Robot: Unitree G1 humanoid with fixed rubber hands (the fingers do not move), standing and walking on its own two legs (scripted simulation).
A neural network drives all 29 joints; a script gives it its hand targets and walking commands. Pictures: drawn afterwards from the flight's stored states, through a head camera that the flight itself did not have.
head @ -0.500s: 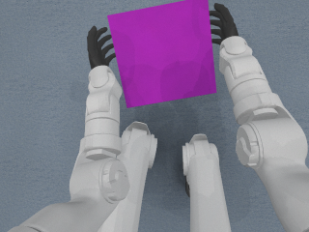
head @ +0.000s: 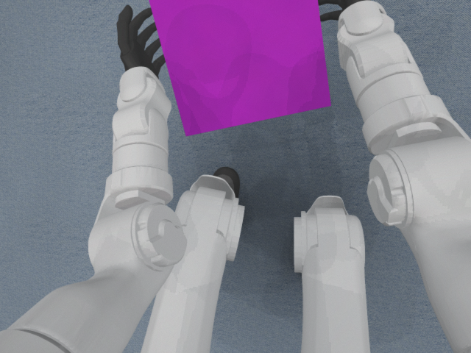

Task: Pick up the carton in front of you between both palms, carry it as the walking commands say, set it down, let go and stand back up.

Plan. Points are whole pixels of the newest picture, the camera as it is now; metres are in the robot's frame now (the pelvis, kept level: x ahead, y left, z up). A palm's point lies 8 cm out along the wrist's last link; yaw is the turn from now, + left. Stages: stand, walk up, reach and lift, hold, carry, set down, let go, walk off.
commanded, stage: set down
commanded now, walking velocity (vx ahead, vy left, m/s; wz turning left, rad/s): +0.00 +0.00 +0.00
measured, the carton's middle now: (247, 56) +0.52 +0.07 -0.26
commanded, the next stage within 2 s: none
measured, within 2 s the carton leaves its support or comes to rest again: rests again in 0.54 s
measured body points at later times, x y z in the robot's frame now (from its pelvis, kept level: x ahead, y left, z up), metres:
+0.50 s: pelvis +0.00 +0.01 -0.01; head +0.36 -0.04 +0.26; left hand +0.49 +0.22 -0.17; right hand +0.57 -0.07 -0.19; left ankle +0.15 +0.15 -0.37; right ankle +0.07 -0.10 -0.37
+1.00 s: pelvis +0.00 +0.01 -0.02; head +0.36 -0.05 +0.24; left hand +0.47 +0.23 -0.19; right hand +0.56 -0.09 -0.22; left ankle +0.15 +0.15 -0.37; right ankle +0.07 -0.09 -0.37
